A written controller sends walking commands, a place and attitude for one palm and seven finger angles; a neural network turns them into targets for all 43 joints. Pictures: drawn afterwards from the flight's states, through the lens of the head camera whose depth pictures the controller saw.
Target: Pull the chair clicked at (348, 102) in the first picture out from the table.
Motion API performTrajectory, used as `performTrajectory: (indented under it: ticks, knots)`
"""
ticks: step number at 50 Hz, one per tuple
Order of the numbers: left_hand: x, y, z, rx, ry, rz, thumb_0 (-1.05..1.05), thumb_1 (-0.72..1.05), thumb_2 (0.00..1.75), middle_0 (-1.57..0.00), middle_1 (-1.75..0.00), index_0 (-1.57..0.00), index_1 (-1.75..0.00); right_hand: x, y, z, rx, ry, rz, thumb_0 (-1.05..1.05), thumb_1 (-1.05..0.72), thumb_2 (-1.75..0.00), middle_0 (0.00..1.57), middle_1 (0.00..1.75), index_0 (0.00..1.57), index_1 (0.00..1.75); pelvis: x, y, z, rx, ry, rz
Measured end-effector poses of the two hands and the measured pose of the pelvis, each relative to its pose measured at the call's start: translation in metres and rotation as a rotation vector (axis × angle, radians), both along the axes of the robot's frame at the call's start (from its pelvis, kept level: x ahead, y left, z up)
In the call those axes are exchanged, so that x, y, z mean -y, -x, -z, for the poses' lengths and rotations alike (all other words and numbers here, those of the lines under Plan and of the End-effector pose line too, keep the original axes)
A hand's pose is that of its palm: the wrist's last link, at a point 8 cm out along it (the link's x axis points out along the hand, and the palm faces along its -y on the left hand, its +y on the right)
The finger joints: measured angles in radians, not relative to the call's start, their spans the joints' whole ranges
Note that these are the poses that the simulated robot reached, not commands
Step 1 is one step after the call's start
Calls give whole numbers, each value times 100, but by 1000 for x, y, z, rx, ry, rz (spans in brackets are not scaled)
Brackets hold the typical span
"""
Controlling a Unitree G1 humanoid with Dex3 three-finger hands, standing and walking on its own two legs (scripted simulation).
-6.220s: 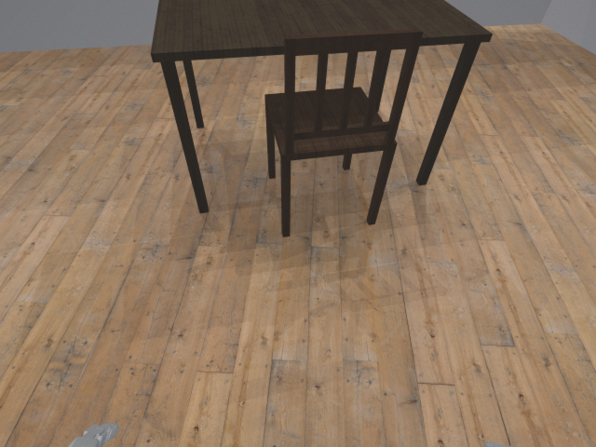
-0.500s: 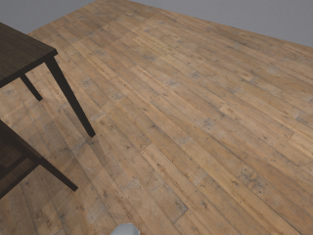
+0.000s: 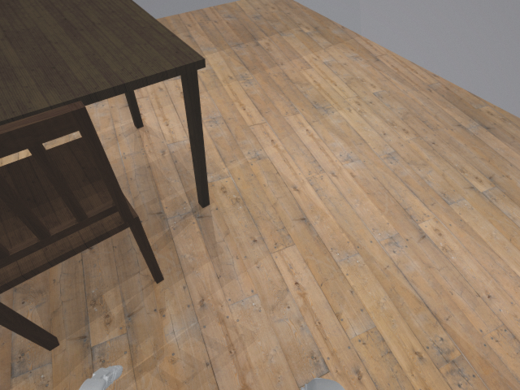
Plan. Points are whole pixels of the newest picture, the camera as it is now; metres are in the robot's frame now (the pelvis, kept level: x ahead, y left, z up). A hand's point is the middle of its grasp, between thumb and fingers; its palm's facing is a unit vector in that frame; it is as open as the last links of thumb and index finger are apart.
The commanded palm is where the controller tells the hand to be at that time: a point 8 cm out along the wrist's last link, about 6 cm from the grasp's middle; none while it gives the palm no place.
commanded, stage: turn to face it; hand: left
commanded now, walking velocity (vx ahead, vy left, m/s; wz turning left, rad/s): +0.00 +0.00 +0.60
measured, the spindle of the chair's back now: (16, 204) +0.46 +0.55 -0.11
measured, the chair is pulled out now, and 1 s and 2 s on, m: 0.00 0.00 0.00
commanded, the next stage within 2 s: take the last steps up to it in 1.10 s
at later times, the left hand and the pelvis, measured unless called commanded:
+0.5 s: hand out of the picture +0.00 +0.16 -0.15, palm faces +0.34 -0.90 -0.27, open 7.4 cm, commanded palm none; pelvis -0.02 -0.04 +0.00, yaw +20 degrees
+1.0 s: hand out of the picture -0.11 +0.24 -0.17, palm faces +0.58 -0.78 -0.24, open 7.4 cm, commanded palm none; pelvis -0.06 +0.02 +0.00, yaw +33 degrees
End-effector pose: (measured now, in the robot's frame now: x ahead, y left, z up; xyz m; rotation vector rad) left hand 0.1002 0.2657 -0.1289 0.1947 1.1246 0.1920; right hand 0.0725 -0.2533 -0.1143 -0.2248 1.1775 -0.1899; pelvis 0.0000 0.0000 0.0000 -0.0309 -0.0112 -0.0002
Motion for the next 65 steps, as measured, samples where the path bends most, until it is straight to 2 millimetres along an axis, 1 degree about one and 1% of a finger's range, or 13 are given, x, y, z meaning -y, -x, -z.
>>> performTrajectory:
  ticks: [6, 10, 16, 21, 24, 27, 33, 37, 44, 50, 58, 62, 65]
  knots:
    - [20, -9, -12, 60, -23, -16, 0, 91, 90, -20, -29, -20, -30, 15, 27, 19, -86, -33, -3, 1, -90, -90, 20, 30, 20, 30, 17, 5, 4, -11, -14, -69]
    - [37, -2, -17, 105, -52, -43, 0, 91, 90, -20, -29, -20, -30, 34, 36, 39, -134, -59, -20, 1, -90, -90, 20, 30, 20, 30, 36, 9, 13, -20, -34, -119]
    - [54, 46, -26, 64, -62, -129, 0, 90, 90, -20, -30, -21, -30, 51, 25, 41, -162, -68, -90, 1, -91, -90, 20, 30, 20, 30, 48, 12, 6, 2, -46, -215]
    - [60, 87, -20, 23, -41, -226, 0, 90, 90, -20, -30, -21, -30, 51, 4, 35, -164, -56, -173, 1, -91, -90, 20, 30, 19, 30, 50, 14, 3, 11, -58, -290]
    - [60, 116, -13, -11, -19, -287, 0, 90, 90, -20, -30, -21, -30, 42, -16, 32, -158, -38, -235, 1, -91, -90, 20, 30, 19, 30, 46, 17, 3, 10, -59, -332]
    - [57, 150, -2, -61, 5, -349, 0, 90, 90, -20, -30, -21, -30, 23, -41, 27, -129, -19, -307, 1, -91, -90, 20, 30, 19, 30, 38, 23, 5, 6, -55, -368]
    - [33, 225, 31, -162, 57, -488, 0, 90, 90, -20, -30, -21, -30, -40, -96, 18, 6, 26, -475, 1, -91, -90, 20, 30, 19, 30, 8, 37, 22, -7, -23, -448]
    - [17, 257, 36, -225, 66, -548, 0, 91, 90, -20, -29, -20, -30, -78, -108, 2, 80, 30, -549, 1, -91, -90, 20, 30, 19, 30, -4, 45, 18, -3, -15, -472]
    - [-4, 259, 17, -148, 60, -585, 1, 91, 90, -20, -29, -20, -30, -110, -96, -10, 74, 15, -600, 0, -91, -90, 20, 30, 20, 30, -18, 54, 1, 4, 9, -532]
    - [-10, 247, 7, -80, 38, -603, 0, 91, 90, -20, -29, -20, -30, -114, -71, -1, 17, -18, -604, 0, -90, -90, 20, 30, 20, 30, -19, 56, -2, 5, -2, -576]
    - [5, 223, -3, -31, 11, -601, 0, 91, 90, -20, -29, -20, -30, -82, -33, 23, -114, -38, -571, 1, -90, -90, 20, 30, 20, 30, -4, 54, 1, -1, -25, -620]
    - [23, 215, -7, -11, -10, -607, 0, 91, 90, -20, -29, -20, -30, -58, -22, 37, -181, -46, -562, 1, -90, -90, 20, 30, 20, 30, 12, 50, 5, -12, -41, -638]
    - [44, 217, -6, -13, -20, -618, 0, 91, 90, -20, -29, -20, -30, -42, -21, 47, -214, -54, -559, 1, -91, -90, 20, 30, 20, 30, 23, 44, 9, -7, -46, -650]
